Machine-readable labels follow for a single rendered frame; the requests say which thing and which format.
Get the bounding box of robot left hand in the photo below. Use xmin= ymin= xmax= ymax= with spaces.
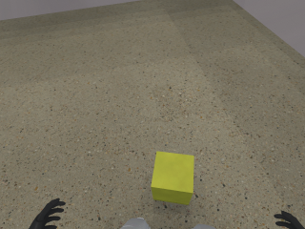
xmin=29 ymin=198 xmax=66 ymax=229

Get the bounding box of carton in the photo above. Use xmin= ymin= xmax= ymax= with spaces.
xmin=151 ymin=151 xmax=194 ymax=205

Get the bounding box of left robot thigh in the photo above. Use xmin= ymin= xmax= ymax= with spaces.
xmin=120 ymin=218 xmax=151 ymax=229

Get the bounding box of robot right hand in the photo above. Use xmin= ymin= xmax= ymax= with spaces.
xmin=274 ymin=211 xmax=305 ymax=229

